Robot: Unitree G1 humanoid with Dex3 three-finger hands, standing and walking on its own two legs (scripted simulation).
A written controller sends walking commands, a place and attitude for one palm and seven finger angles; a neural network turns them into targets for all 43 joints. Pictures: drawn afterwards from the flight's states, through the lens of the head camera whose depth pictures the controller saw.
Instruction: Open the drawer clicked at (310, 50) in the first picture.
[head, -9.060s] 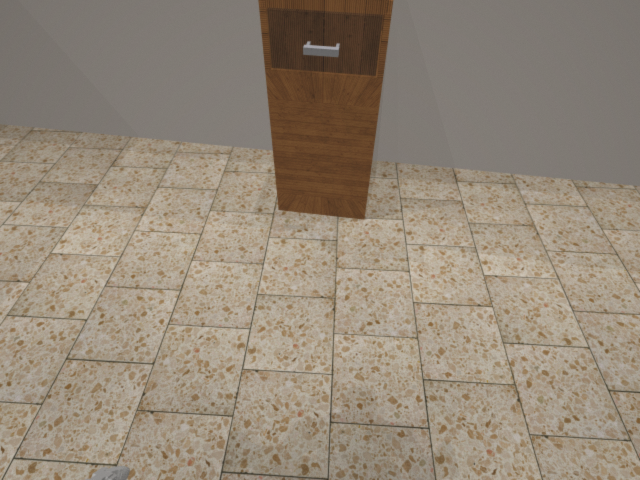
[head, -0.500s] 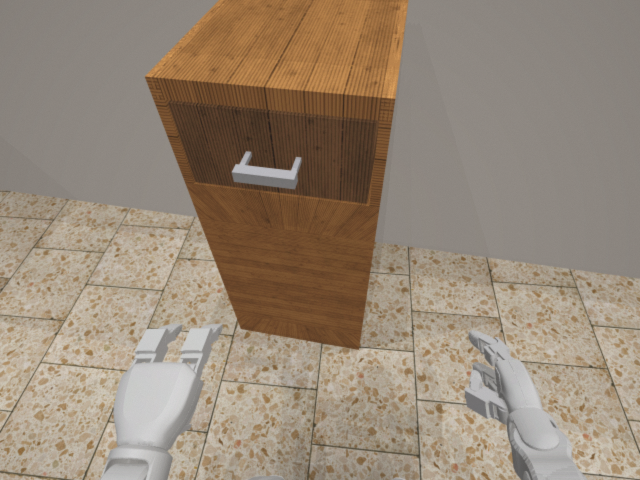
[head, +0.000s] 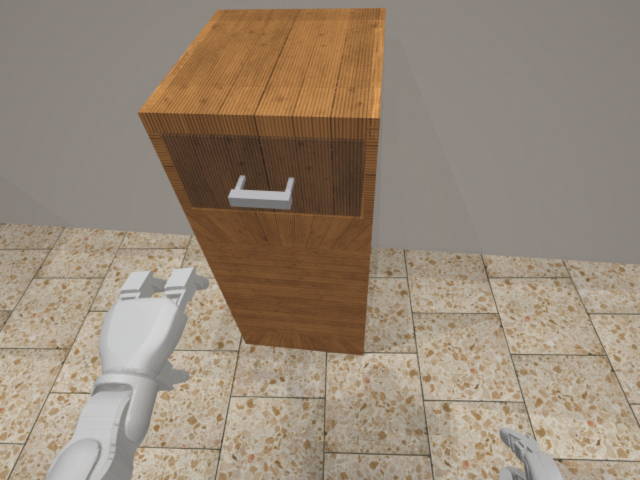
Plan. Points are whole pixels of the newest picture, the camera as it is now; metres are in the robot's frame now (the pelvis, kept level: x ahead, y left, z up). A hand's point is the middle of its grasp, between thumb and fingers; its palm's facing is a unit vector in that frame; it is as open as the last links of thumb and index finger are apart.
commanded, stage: raise the hand with hooked fingers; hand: left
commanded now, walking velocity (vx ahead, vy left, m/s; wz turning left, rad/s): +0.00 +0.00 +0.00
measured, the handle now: (263, 190) +0.58 +0.18 +0.00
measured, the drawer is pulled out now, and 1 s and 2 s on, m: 0.00 0.00 0.00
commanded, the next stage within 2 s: move the hooked fingers above the handle in 0.88 s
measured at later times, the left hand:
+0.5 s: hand (141, 265) +0.32 +0.25 +0.12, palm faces +0.05 -0.05 -1.00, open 13.8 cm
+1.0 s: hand (145, 265) +0.32 +0.25 +0.12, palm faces +0.07 -0.06 -1.00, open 13.8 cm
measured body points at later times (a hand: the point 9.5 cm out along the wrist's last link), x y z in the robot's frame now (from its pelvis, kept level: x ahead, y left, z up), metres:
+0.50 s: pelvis +0.01 +0.00 +0.02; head +0.03 -0.03 +0.46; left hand +0.31 +0.25 +0.17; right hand +0.23 -0.19 -0.09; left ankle -0.01 +0.09 -0.73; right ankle +0.04 -0.11 -0.73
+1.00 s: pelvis +0.01 +0.00 +0.02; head +0.04 -0.04 +0.46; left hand +0.31 +0.25 +0.17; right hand +0.20 -0.22 -0.11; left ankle -0.01 +0.09 -0.73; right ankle +0.04 -0.11 -0.73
